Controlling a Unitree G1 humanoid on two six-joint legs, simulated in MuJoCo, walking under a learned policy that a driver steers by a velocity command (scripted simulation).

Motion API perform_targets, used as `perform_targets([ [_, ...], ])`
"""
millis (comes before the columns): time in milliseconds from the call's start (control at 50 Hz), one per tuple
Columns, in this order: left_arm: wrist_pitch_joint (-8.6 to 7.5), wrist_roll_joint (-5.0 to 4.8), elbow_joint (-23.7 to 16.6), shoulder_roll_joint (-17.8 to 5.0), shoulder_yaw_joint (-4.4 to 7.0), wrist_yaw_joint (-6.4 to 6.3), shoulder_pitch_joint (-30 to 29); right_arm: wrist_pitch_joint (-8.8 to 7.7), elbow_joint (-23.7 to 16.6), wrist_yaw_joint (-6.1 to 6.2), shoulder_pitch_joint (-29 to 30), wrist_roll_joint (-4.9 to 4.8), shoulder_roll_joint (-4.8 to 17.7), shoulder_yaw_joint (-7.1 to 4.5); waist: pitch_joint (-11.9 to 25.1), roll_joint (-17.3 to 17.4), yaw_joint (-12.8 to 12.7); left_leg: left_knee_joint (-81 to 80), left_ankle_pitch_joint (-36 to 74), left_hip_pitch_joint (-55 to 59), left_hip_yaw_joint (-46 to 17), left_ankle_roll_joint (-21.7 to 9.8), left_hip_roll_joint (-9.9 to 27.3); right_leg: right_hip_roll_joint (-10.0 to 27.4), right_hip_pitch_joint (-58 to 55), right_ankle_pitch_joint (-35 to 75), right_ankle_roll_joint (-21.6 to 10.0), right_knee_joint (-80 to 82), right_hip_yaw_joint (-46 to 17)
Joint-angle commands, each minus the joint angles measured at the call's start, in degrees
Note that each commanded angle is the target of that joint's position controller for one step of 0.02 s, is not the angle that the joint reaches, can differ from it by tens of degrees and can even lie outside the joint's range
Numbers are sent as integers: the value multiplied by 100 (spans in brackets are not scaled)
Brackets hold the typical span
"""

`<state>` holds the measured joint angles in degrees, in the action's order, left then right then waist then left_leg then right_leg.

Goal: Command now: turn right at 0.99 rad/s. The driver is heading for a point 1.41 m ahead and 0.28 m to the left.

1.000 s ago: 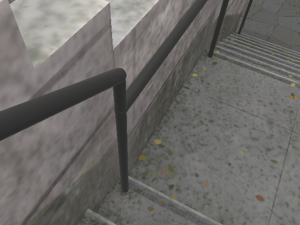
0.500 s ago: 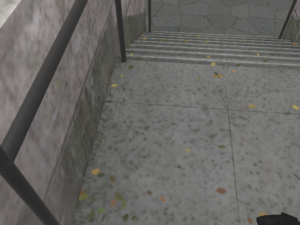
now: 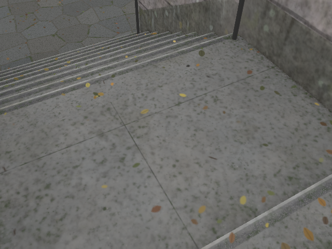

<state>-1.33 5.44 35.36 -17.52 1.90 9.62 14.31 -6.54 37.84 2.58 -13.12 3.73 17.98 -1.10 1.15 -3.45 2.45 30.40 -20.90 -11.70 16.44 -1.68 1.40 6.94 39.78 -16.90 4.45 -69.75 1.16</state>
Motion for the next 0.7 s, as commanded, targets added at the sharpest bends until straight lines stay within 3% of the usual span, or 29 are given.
perform_targets([
  [20, 35, -7, -645, -439, 200, -1, 39, -151, -408, 55, 195, 32, 1280, -437, 32, 1003, 3, -661, 3726, 916, -1019, -1178, 1827, 30, -152, -512, -65, 750, 165],
  [40, 33, -67, -693, -397, 207, -33, 90, -139, -409, 54, 179, 23, 1291, -478, -48, 872, 19, -569, 3755, 1118, -1058, -1161, 2002, 29, -162, -707, -95, 973, 152],
  [80, -32, -144, -747, -232, 181, -97, 132, -42, -371, 8, 113, 126, 1557, -643, -57, 560, 148, -106, 3809, 1510, -959, -1059, 2156, -7, -218, -732, -65, 1669, 227],
  [100, -115, -134, -662, -292, 228, -220, 257, 15, -407, -38, 264, 86, 1492, -638, -78, 615, 65, 172, 3510, 1322, -889, -965, 2062, -238, -549, -612, -69, 2033, 438],
  [120, -221, -100, -494, -366, 292, -295, 721, 49, -521, -52, 621, 23, 1469, -642, -121, 184, -284, 788, 2895, 921, -555, -681, 1738, -473, -1323, 241, -153, 3125, 715],
  [140, -344, -62, -124, -548, 391, -498, 1403, 99, -489, -201, 499, 39, 1259, -586, 186, -173, -532, 1805, 1364, -133, -284, -514, 1245, -792, -2872, 2088, -414, 3670, 705],
  [160, -474, -146, -190, -1678, 728, -746, 1805, 66, -714, -320, 439, 304, 448, -334, 868, -1462, -617, 3433, -1845, -2610, -461, 8, 225, 311, -5024, 2650, -1372, 3983, -1719],
  [180, -559, -73, 161, -1328, 558, -639, 2718, -3, -827, -600, 932, 146, 1, -76, 913, -480, -1317, 3431, -1835, -4182, -2070, -104, -136, 1011, -5611, -418, -1699, 4768, -3507],
  [200, -614, -200, 397, -771, 415, -576, 2722, -123, -709, -640, 1130, -97, -41, -65, -358, -129, -1460, 3772, -1458, -5065, -2295, -148, 37, 1243, -4941, -2382, -1885, 5033, -3810],
  [220, -596, -444, 317, -699, 331, -491, 2058, -210, -518, -552, 871, -212, 259, -165, -750, -133, -1030, 4411, -865, -5122, -2257, -188, 240, 1243, -4124, -2569, -1948, 5022, -3660],
  [240, -546, -448, 248, -598, 218, -390, 1499, -248, -289, -510, 478, -132, 527, -236, -757, -11, -622, 4640, -378, -4974, -2247, -277, 345, 1197, -3322, -2433, -1939, 4935, -3196],
  [260, -482, -249, 199, -370, 79, -389, 764, -220, -46, -452, 169, 48, 421, -174, -701, -20, -204, 4482, 479, -4479, -2458, -317, 600, 1202, -2302, -2073, -1704, 4850, -2689],
  [280, -156, -590, 52, -539, 225, -652, 467, 321, 113, -363, 53, -412, 782, -359, 419, 488, -206, 3740, 770, -2696, -2469, -29, 27, 940, -2570, 481, -1291, 4887, -1639],
  [300, -470, -124, 159, -105, -149, -634, 343, 64, 35, -648, 84, 240, 348, -123, -565, -426, -37, 4299, 1835, -3332, -2343, -68, 371, 770, -1341, -652, -1365, 5031, -1440],
  [320, -631, 41, 426, 201, -287, -723, 274, -29, 111, -734, 128, 246, 186, -52, -495, -76, -109, 3603, 2614, -3875, -3026, -18, 506, 906, -1867, -488, -1412, 4790, -1421],
  [340, -752, 54, 483, 57, -314, -787, 618, -23, 174, -810, 42, 182, 311, -76, -19, 118, -279, 2915, 3352, -3622, -2750, -36, 371, 741, -2136, -486, -1348, 4631, -832],
  [360, -438, -626, 917, -756, 201, -824, 772, 376, 38, -611, 291, -404, 490, -329, 272, 274, -21, 2043, 3907, -2397, -2323, 93, -54, 408, -1854, 167, -1034, 4156, 12],
  [380, -359, -649, 936, -696, 140, -838, 1043, 548, -7, -597, 444, -466, 334, -280, 213, -74, -243, 1855, 4535, -2171, -1993, 44, -131, 284, -1841, 402, -932, 3954, 411],
  [420, -183, -536, 1038, -299, 38, -947, 1158, 737, 51, -577, 476, -456, -37, -226, -19, -299, -372, 1742, 4818, -2222, -1897, 1, -131, 450, -1927, -156, -827, 3716, 339],
  [440, -158, -465, 1065, -225, 45, -992, 1199, 763, 6, -544, 664, -446, -2, -249, -388, -386, -455, 1690, 4976, -2348, -1903, -2, -139, 503, -1851, -740, -830, 3635, 270],
  [520, -231, -282, 1238, -256, 92, -1166, 1328, 661, -85, -511, 1262, -376, -19, -318, -1212, -248, -671, 1107, 4594, -2609, -1736, -87, -31, 810, -2059, -1598, -1045, 3334, 213],
  [540, -250, -289, 1333, -435, 132, -1168, 1471, 672, 105, -642, 1116, -276, 47, -327, -1219, 158, -744, 965, 4635, -2771, -1773, -192, 27, 956, -2568, -1470, -1131, 2968, 53],
  [580, -253, -204, 1475, -513, 165, -1245, 1561, 656, 61, -710, 1446, -305, -123, -290, -1394, 248, -954, 526, 3905, -3235, -1607, -326, 187, 1178, -3306, -789, -1179, 2541, -119],
  [600, -251, -237, 1520, -502, 177, -1278, 1492, 622, 86, -714, 1527, -321, -203, -252, -1469, 335, -975, 117, 3439, -2944, -1328, -407, 203, 1213, -3250, -343, -1172, 2345, 37],
  [620, -201, -307, 1630, -416, 173, -1337, 1529, 604, 160, -687, 1493, -227, -240, -223, -1502, 304, -1031, 53, 2688, -2311, -872, -491, 31, 1215, -2897, 376, -1210, 2095, 242],
  [640, -162, -281, 1640, -724, 265, -1388, 1147, 626, 411, -630, 656, -251, -100, -277, -1088, -109, -529, -14, 1931, -1245, -971, -706, 194, 1371, -2598, 1626, -1248, 1219, 305],
  [660, -155, -282, 1700, -741, 289, -1437, 950, 656, 745, -575, -377, -320, 182, -418, -349, -227, -1, 223, 1525, -5, -819, -880, -4, 1339, -2529, 3333, -1286, -57, 510],
  [680, -167, -289, 1656, -552, 254, -1385, 760, 661, 1274, -514, -1568, -271, 449, -526, 270, 413, 492, 205, 1848, 1489, -812, -1101, -338, 952, -1880, 3351, -1137, -2134, 888],
  [700, -164, -305, 1629, -221, 240, -1255, 82, 713, 1523, -421, -2198, -426, 661, -636, 60, 1829, 1245, -146, 2134, 2387, -1372, -1666, -229, -253, -184, -494, -925, -5406, 1326],
])
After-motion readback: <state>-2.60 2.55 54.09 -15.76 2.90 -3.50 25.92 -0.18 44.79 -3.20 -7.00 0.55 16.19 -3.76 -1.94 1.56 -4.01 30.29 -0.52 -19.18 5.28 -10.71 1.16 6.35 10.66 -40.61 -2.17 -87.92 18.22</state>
